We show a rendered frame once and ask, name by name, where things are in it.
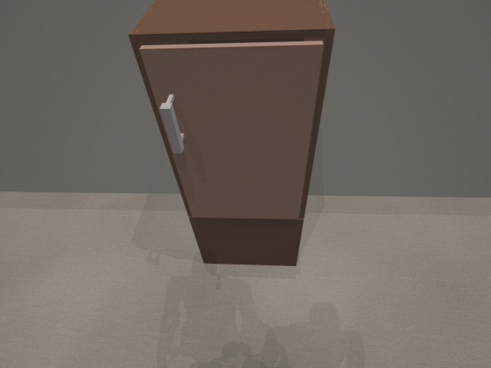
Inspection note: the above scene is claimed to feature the cupboard door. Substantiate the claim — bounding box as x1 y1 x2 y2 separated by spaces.
139 41 323 219

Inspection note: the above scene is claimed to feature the handle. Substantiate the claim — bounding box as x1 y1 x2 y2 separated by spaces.
160 94 184 153

